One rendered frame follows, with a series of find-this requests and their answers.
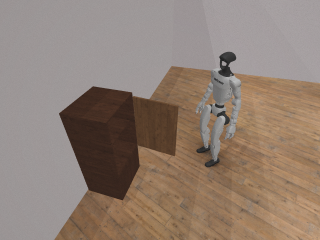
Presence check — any cupboard door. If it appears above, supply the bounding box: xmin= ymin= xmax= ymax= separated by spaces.
xmin=133 ymin=96 xmax=179 ymax=156

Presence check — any right robot upper arm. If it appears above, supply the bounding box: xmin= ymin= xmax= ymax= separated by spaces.
xmin=208 ymin=68 xmax=221 ymax=90

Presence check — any right robot shin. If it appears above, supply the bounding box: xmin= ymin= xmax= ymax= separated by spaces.
xmin=200 ymin=131 xmax=210 ymax=148

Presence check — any robot left forearm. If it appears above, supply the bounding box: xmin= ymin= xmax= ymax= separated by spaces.
xmin=229 ymin=100 xmax=241 ymax=126

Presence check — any left robot upper arm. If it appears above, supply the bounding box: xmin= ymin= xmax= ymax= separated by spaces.
xmin=229 ymin=77 xmax=242 ymax=106

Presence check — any right robot hand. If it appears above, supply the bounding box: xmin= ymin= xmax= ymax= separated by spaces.
xmin=195 ymin=101 xmax=205 ymax=114

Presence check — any right robot thigh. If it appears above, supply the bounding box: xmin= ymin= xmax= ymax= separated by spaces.
xmin=199 ymin=104 xmax=212 ymax=135

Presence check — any robot right forearm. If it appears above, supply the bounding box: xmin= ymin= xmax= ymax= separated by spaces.
xmin=201 ymin=87 xmax=213 ymax=103

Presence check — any left robot hand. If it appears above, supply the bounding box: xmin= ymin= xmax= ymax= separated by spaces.
xmin=224 ymin=125 xmax=236 ymax=140

